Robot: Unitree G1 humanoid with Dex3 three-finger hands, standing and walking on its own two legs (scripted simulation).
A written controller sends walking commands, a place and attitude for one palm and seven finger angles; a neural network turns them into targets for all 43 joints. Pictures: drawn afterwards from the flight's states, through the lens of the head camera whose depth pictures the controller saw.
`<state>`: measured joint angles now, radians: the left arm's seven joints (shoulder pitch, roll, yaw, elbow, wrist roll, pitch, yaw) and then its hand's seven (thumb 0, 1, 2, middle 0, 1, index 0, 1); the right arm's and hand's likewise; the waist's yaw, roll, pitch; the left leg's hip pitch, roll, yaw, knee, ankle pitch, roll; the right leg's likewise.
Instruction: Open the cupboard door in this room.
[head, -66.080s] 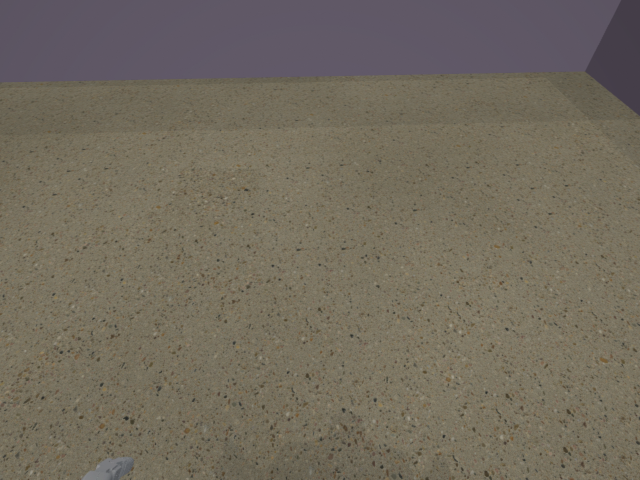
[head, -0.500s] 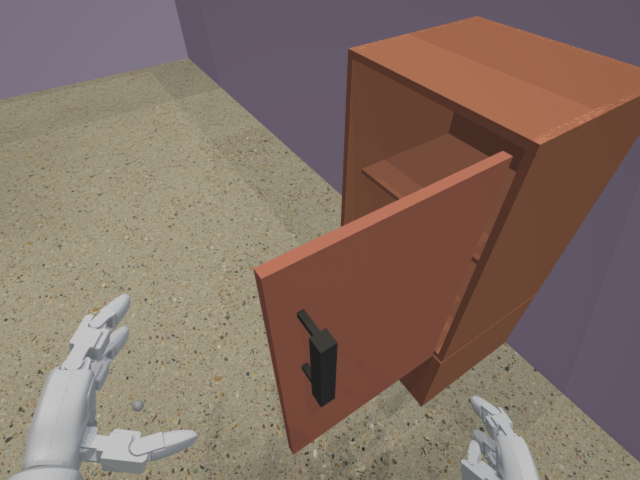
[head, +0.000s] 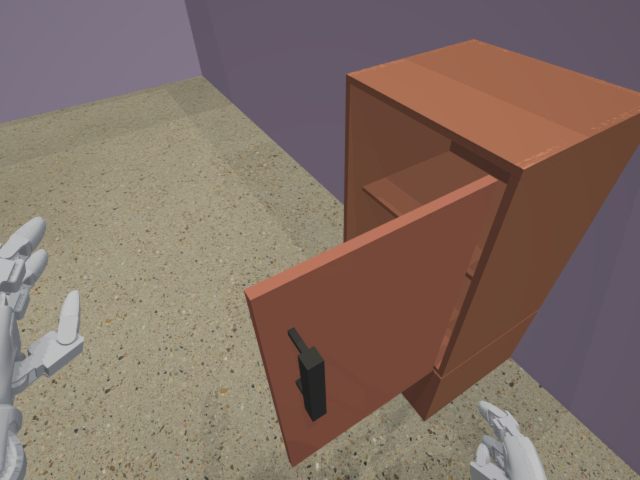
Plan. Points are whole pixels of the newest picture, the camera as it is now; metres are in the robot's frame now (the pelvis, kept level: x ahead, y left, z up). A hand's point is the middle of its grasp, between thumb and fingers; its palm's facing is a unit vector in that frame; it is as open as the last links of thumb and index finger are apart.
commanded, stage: draw the hand back to the body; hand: left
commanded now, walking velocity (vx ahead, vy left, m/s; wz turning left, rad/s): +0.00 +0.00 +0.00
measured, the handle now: (305, 374) +0.27 +0.07 -0.03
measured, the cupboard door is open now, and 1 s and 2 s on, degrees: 90 90 90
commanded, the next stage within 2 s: step back with the hand held close in 0.32 s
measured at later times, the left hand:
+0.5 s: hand (88, 347) +0.18 +0.24 +0.16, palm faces +0.44 -0.79 -0.42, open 7.4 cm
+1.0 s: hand (28, 402) +0.13 +0.27 +0.16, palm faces +0.38 -0.78 -0.51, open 7.4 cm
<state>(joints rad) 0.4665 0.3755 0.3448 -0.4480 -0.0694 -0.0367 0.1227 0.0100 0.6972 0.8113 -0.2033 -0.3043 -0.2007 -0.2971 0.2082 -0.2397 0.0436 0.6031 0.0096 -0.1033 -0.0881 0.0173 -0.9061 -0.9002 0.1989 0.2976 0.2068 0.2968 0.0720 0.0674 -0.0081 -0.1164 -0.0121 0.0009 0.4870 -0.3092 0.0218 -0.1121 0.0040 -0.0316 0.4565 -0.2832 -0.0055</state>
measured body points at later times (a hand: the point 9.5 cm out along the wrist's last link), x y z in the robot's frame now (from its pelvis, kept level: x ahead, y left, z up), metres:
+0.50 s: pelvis -0.01 -0.02 +0.00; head -0.03 -0.05 +0.45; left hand +0.15 +0.28 +0.19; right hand +0.18 -0.24 -0.08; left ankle -0.03 +0.10 -0.74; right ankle -0.02 -0.12 -0.74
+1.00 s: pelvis -0.07 +0.01 +0.00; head -0.06 +0.02 +0.45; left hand +0.10 +0.31 +0.18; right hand +0.10 -0.23 -0.08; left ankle -0.03 +0.10 -0.74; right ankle -0.02 -0.12 -0.74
